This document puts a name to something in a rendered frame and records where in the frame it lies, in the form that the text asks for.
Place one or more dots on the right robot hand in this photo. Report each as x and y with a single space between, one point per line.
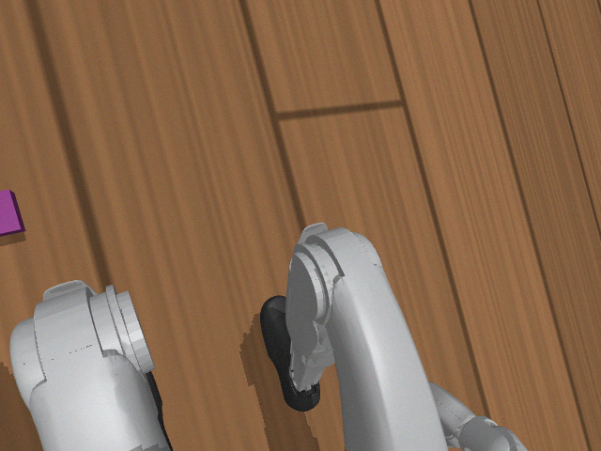
453 414

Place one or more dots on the left robot foot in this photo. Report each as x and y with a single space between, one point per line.
158 401

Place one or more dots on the small box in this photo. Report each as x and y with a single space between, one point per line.
11 221

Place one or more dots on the right robot arm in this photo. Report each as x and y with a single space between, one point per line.
483 434

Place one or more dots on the right robot foot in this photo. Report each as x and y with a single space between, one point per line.
277 342

